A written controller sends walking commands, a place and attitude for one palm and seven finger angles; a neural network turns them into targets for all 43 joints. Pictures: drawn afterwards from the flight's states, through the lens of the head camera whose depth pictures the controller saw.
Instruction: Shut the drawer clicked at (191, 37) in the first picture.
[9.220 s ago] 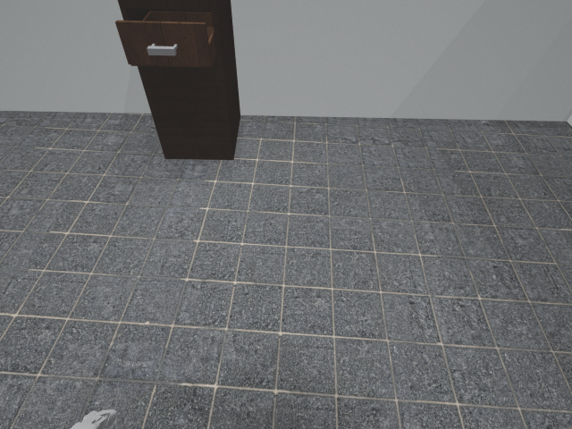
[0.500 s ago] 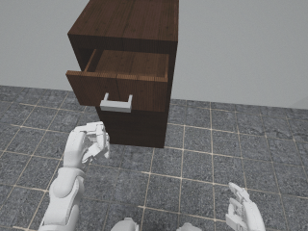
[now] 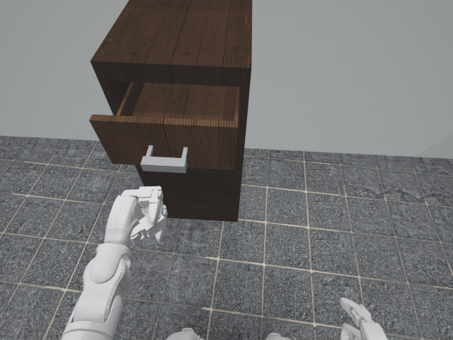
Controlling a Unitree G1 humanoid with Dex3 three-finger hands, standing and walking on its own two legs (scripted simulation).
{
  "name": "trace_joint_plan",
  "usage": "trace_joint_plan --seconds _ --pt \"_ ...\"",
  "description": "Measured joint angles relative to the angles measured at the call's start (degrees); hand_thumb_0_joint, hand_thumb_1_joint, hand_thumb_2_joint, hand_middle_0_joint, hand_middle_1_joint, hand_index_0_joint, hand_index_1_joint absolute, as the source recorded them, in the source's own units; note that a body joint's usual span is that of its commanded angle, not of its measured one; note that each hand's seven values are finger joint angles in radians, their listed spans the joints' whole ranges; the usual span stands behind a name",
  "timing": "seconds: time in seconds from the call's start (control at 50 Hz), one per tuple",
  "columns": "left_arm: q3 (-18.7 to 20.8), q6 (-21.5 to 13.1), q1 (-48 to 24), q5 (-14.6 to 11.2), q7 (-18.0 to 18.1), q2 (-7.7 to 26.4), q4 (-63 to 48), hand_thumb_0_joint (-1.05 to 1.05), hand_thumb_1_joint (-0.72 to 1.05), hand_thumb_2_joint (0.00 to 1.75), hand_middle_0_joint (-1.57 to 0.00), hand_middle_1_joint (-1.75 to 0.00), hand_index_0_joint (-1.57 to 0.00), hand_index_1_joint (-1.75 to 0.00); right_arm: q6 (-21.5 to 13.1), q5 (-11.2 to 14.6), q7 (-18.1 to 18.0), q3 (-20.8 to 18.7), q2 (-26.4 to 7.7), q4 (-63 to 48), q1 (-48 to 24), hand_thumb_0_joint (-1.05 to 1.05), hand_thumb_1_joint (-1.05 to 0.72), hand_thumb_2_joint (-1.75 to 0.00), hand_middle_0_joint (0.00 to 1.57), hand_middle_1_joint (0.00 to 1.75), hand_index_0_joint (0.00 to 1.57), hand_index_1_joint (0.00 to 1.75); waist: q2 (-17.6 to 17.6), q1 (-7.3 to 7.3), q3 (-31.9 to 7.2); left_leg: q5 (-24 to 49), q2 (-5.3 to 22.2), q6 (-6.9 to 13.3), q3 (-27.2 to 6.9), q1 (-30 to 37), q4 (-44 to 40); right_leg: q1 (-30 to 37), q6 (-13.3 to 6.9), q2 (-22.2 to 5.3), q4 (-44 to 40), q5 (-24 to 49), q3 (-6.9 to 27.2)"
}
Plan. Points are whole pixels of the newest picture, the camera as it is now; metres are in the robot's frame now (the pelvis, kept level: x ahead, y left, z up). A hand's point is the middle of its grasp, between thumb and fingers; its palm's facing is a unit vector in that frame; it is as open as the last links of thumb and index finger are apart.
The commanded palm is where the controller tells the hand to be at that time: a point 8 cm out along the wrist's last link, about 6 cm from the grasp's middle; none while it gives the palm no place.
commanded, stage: raise the hand and make a fist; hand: left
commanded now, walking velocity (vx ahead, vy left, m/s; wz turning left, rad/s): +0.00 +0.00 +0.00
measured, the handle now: (166, 157) +0.51 +0.17 -0.04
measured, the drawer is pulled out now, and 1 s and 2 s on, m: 0.14 0.14 0.14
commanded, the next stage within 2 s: bring the fist close to the handle in 0.12 s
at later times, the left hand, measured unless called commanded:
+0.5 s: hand (164, 210) +0.33 +0.13 +0.03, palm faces -0.07 -1.00 -0.03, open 3.3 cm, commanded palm +0.32 +0.18 +0.03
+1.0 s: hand (172, 204) +0.38 +0.13 -0.03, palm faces -0.07 -1.00 -0.01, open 3.3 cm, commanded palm +0.36 +0.18 -0.02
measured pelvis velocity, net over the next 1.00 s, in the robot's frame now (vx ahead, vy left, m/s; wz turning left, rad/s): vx -0.02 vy -0.01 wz -0.01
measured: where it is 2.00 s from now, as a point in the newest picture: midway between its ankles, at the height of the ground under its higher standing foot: outside the picture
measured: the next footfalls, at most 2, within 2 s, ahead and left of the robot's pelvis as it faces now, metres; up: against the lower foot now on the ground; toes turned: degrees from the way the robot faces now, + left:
none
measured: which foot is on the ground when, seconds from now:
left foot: down 0.00-1.00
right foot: down 0.00-1.00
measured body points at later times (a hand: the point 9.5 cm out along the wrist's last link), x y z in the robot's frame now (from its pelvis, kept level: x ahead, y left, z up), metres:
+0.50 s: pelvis -0.01 -0.02 -0.02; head +0.06 -0.02 +0.43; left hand +0.33 +0.18 +0.04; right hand +0.14 -0.26 -0.12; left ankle +0.01 +0.10 -0.69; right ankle +0.00 -0.11 -0.69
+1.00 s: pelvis -0.02 -0.01 -0.05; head +0.09 +0.00 +0.39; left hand +0.38 +0.18 -0.03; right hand +0.07 -0.26 -0.17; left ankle +0.01 +0.10 -0.69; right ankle +0.00 -0.11 -0.69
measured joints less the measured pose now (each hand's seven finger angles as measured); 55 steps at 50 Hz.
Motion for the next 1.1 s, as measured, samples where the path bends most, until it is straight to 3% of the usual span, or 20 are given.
trace_joint_plan --seconds 0.16,0.32,0.5,0.66,0.82,0.96,1.1 --pt "1.79 -5.90 0.01 -0.68 0.11 1.10 -0.42 0.02 0.90 0.90 -1.40 -1.60 -1.40 -1.60 -1.16 0.00 -0.27 -0.57 -0.26 1.39 -0.45 0.01 -0.90 -0.90 0.20 0.30 0.20 0.30 -0.17 0.30 0.26 0.23 0.37 -0.71 -0.91 -0.44 0.46 -0.14 -0.73 0.37 0.39 -0.07 -0.88" --pt "2.70 -3.77 -3.60 -1.78 -3.07 1.74 6.64 0.02 0.90 0.90 -1.40 -1.60 -1.40 -1.60 -1.16 0.37 -0.98 0.17 -0.13 1.38 -2.17 0.01 -0.90 -0.90 0.20 0.30 0.20 0.30 0.08 0.09 0.23 0.87 0.38 -1.09 -1.23 -1.32 0.40 -1.13 -1.14 0.38 0.76 0.15 -1.19" --pt "4.15 -9.78 -11.02 -0.99 -3.18 1.55 13.48 0.02 0.90 0.90 -1.40 -1.60 -1.40 -1.60 -2.35 -0.47 -0.58 -0.23 0.08 3.04 -2.72 0.01 -0.90 -0.90 0.20 0.30 0.20 0.30 -0.43 0.02 -0.70 -0.53 0.66 -1.37 -1.71 -7.44 5.28 -7.10 -1.59 0.39 5.60 -1.35 -1.60" --pt "5.98 -9.18 -16.15 -0.53 -3.33 2.07 20.88 0.02 0.90 0.89 -1.40 -1.60 -1.40 -1.60 -0.96 -0.59 -0.65 -0.22 0.18 3.51 -2.05 0.01 -0.90 -0.90 0.20 0.30 0.20 0.30 -0.39 -1.06 -1.04 -1.67 0.85 -1.11 -1.13 -12.18 8.77 -12.20 -1.45 0.36 9.33 -2.39 -0.97" --pt "7.18 -13.55 -20.04 -0.24 -2.78 2.68 23.20 0.02 0.90 0.90 -1.40 -1.60 -1.40 -1.60 -0.79 -1.22 -0.10 -0.91 0.29 5.27 -0.20 0.01 -0.90 -0.90 0.20 0.30 0.20 0.30 -0.29 -1.31 -2.52 -2.95 1.04 -0.79 -0.94 -16.91 12.18 -16.87 -1.24 0.37 12.41 -3.33 -0.71" --pt "8.01 -12.20 -23.37 0.45 -2.95 2.86 29.00 0.02 0.90 0.90 -1.40 -1.60 -1.40 -1.60 0.60 -1.21 0.23 -1.02 0.11 4.81 0.03 0.01 -0.90 -0.90 0.20 0.30 0.20 0.30 -0.20 -2.36 -2.91 -3.66 0.99 -0.31 -0.77 -20.36 14.68 -20.25 -0.89 0.18 14.69 -3.85 -0.50" --pt "8.93 -16.79 -25.84 1.44 -1.00 2.60 29.90 0.02 0.90 0.90 -1.40 -1.60 -1.40 -1.60 0.44 -2.04 0.68 -1.39 0.19 5.38 -0.38 0.01 -0.90 -0.90 0.20 0.30 0.20 0.30 -0.32 -2.78 -3.61 -4.55 1.11 0.06 -0.59 -24.42 17.81 -24.25 -0.59 0.13 17.56 -4.46 -0.28"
